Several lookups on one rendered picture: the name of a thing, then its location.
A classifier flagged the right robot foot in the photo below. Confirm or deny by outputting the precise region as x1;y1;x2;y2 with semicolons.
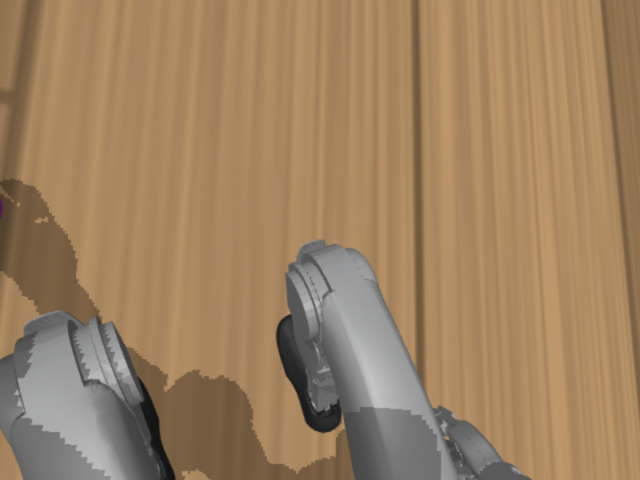
276;314;341;433

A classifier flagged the right robot hand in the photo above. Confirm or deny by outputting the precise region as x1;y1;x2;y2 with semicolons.
433;406;504;480

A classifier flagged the left robot foot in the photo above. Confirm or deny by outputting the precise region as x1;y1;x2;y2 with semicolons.
137;376;175;480

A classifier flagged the right robot arm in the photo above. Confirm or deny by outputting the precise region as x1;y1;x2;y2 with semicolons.
477;462;532;480

